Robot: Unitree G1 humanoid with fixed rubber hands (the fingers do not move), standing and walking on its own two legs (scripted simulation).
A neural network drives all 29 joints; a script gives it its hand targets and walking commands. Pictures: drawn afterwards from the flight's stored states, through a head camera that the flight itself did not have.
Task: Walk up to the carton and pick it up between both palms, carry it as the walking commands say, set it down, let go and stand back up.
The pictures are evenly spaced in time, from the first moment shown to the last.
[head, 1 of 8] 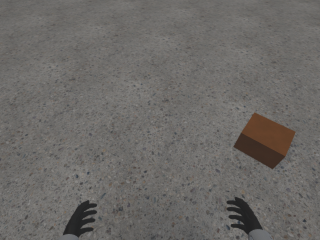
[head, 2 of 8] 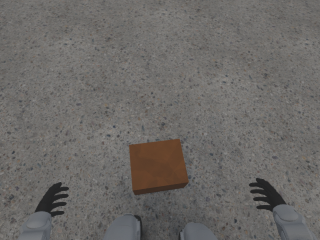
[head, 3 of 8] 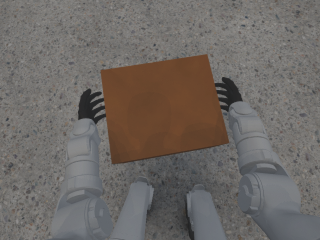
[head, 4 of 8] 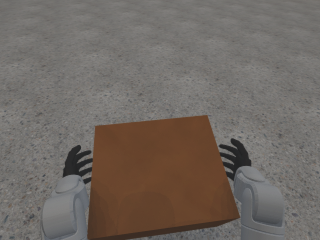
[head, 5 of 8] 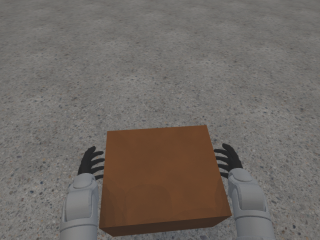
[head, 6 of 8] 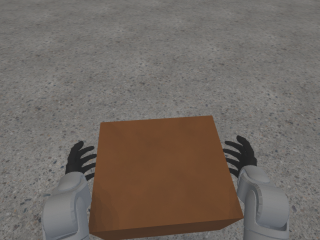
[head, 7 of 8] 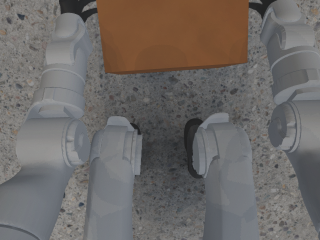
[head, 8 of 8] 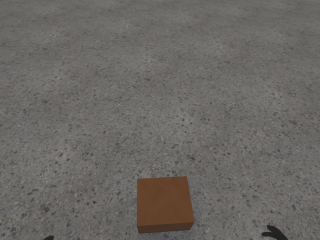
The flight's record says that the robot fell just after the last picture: no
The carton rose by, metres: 0.72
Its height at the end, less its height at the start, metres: +0.00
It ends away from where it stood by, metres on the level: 1.98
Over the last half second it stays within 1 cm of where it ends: yes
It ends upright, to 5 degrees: yes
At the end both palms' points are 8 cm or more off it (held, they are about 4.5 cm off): yes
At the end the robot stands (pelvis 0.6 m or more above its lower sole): yes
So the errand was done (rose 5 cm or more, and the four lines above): yes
